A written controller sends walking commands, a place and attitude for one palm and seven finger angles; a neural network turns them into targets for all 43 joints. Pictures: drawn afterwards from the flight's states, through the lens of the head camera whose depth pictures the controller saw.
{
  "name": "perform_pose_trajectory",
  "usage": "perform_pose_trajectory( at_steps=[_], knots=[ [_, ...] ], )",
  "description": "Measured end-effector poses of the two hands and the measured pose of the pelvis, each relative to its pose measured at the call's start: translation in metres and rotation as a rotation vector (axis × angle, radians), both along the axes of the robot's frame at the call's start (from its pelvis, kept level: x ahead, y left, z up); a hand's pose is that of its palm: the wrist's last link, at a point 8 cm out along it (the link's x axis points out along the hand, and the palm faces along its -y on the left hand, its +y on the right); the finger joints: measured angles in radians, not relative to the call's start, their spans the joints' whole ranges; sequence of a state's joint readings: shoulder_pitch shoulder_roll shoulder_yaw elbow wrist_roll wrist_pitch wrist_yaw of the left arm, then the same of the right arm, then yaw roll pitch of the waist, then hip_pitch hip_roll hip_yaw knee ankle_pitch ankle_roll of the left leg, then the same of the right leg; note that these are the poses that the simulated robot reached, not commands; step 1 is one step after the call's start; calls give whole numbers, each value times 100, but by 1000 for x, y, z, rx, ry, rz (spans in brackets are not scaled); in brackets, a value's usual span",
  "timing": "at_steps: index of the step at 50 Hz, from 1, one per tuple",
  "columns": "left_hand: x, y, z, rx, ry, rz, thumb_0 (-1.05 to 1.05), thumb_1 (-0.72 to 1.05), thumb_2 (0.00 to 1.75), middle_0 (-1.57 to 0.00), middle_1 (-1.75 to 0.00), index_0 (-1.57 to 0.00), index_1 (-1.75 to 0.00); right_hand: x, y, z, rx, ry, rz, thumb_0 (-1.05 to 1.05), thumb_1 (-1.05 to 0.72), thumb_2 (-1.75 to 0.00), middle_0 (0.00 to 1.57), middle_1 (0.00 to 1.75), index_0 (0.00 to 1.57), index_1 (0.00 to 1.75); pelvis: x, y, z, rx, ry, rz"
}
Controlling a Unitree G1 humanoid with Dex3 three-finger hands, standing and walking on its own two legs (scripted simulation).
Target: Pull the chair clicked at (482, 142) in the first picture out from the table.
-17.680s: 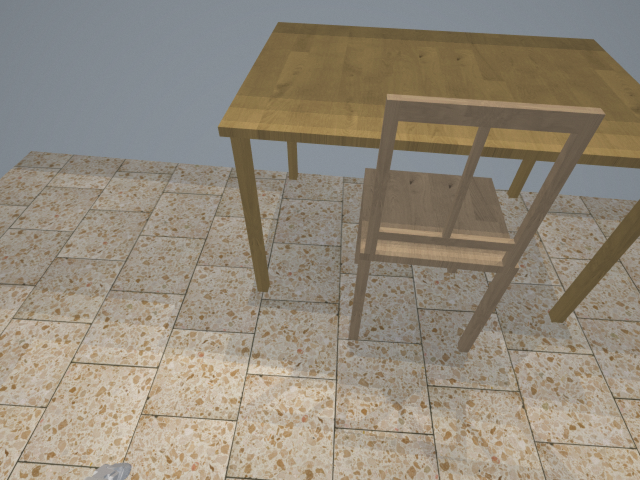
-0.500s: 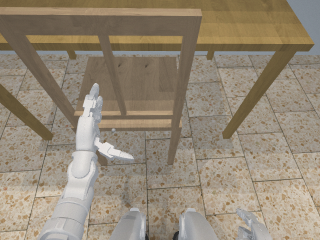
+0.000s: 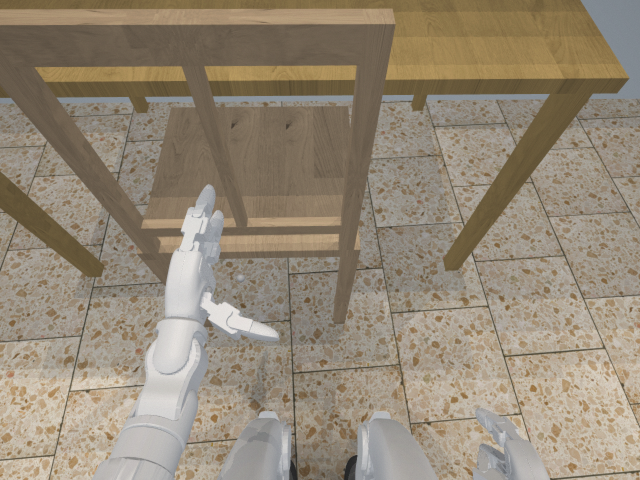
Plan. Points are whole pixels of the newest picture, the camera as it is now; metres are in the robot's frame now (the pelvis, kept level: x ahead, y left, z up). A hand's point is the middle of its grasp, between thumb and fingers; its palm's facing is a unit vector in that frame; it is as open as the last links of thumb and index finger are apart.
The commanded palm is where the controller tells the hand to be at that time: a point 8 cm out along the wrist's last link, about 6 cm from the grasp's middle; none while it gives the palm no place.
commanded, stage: aim the fingers beside a spindle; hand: left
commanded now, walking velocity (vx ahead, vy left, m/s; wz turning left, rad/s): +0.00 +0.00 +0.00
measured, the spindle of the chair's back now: (223, 161) +0.51 +0.14 +0.05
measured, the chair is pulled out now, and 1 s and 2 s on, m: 0.00 0.00 0.00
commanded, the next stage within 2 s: push the fingers through the gap in 0.48 s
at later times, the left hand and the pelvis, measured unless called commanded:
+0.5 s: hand (230, 268) +0.36 +0.12 +0.02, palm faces -0.01 -1.00 -0.05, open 16.9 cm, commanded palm +0.34 +0.17 +0.02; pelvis +0.00 +0.00 +0.00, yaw +0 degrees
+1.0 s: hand (229, 242) +0.40 +0.12 +0.02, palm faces +0.00 -1.00 -0.02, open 16.9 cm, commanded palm +0.38 +0.17 +0.02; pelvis +0.00 +0.01 +0.00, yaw -1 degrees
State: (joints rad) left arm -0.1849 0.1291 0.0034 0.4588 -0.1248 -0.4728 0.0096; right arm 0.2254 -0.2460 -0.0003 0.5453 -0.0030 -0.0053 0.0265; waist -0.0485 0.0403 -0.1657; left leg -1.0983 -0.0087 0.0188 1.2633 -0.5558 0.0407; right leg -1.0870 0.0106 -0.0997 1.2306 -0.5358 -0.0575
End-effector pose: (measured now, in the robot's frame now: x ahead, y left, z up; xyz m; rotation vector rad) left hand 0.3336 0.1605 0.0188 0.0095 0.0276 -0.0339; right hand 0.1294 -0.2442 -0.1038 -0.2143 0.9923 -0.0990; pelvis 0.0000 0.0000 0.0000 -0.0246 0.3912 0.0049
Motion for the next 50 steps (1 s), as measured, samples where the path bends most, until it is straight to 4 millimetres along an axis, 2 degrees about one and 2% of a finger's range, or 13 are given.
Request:
perform_pose_trajectory(
  at_steps=[3, 5, 9, 13, 15, 18, 21, 23, 29, 33, 37, 45, 50],
  knots=[
    [-1, -2, 17, 18, -77, 7, -1, -50, 30, -6, -8, -6, -8, 1, -1, 1, -3, -3, 3, 1, -90, -90, 20, 30, 20, 30, 2, -1, 2, 4, -6, -3],
    [4, 1, 21, 40, -99, 23, -1, -50, 30, -7, -8, -6, -8, 1, -1, 1, -1, -3, 9, 1, -90, -90, 20, 30, 20, 30, 1, -2, 1, 6, -9, -1],
    [14, 10, 6, 61, -33, 46, -1, -50, 30, -7, -8, -6, -8, 1, -2, -1, 4, 1, 13, 1, -90, -90, 20, 30, 20, 30, -1, -4, -2, 7, -6, 3],
    [10, 12, -9, 35, 33, 36, -1, -50, 30, -6, -8, -6, -8, 0, -4, -1, -1, 1, 6, 1, -90, -90, 20, 30, 20, 30, -1, -4, -3, 4, 3, 1],
    [6, 11, -5, 20, 16, 29, -1, -50, 30, -6, -8, -6, -8, 0, -5, -1, -4, -1, 1, 1, -90, -90, 20, 30, 20, 30, -1, -4, -2, 4, 3, -1],
    [1, 10, 11, 17, -50, 29, -1, -50, 30, -6, -8, -6, -8, 0, -4, 0, -5, -2, -1, 1, -90, -90, 20, 30, 20, 30, 1, -3, 1, 4, -3, -3],
    [2, 11, 21, 30, -91, 31, -1, -50, 30, -6, -8, -6, -8, 0, -2, 1, 0, -2, 6, 1, -90, -90, 20, 30, 20, 30, 2, -2, 2, 4, -8, 0],
    [5, 11, 18, 39, -73, 28, -1, -50, 30, -6, -8, -6, -8, 1, -1, 1, 2, -1, 12, 1, -90, -90, 20, 30, 20, 30, 1, -2, 1, 4, -10, 2],
    [10, 14, -12, 23, 36, 23, -1, -50, 30, -6, -8, -6, -8, 1, -2, 1, -12, -9, 8, 1, -90, -90, 20, 30, 20, 30, -2, -2, -3, -1, 3, 2],
    [11, 15, -3, 15, -25, 32, -1, -50, 30, -6, -8, -6, -8, 0, -2, -1, -25, -7, 4, 0, -90, -90, 20, 30, 20, 30, -1, 1, -4, -4, 8, -1],
    [21, 19, 11, 30, -95, 39, -1, -50, 30, -6, -8, -6, -8, -3, 0, -5, -24, 13, 8, 0, -90, -90, 20, 30, 20, 30, -1, 3, -5, -6, 11, 1],
    [40, 20, -4, 22, 11, 21, -1, -50, 30, -6, -8, -6, -8, -15, 5, -5, -18, 47, -20, 0, -90, -90, 20, 30, 20, 30, -2, 8, -5, -12, 20, 0],
    [44, 18, 5, 6, -41, 33, -1, -50, 30, -6, -8, -6, -8, -24, 6, -4, -23, 65, -32, 0, -90, -90, 20, 30, 20, 30, 0, 11, -2, -12, 21, -7]
  ],
)
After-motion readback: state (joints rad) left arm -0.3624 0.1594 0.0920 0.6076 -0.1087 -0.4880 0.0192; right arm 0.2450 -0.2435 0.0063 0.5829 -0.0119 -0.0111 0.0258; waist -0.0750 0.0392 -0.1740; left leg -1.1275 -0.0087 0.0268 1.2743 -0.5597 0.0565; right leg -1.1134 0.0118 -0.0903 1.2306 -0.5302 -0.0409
